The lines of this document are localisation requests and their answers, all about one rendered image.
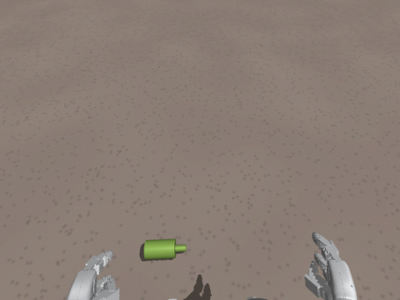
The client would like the left robot hand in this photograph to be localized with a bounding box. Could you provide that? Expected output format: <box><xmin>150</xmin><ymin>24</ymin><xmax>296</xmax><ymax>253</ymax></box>
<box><xmin>66</xmin><ymin>250</ymin><xmax>120</xmax><ymax>300</ymax></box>

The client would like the bottle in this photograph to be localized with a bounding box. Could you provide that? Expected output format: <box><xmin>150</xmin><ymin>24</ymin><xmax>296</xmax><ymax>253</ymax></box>
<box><xmin>144</xmin><ymin>239</ymin><xmax>186</xmax><ymax>259</ymax></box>

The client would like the right robot hand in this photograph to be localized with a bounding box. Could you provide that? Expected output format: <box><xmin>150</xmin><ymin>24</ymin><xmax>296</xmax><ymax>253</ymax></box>
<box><xmin>304</xmin><ymin>232</ymin><xmax>357</xmax><ymax>300</ymax></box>

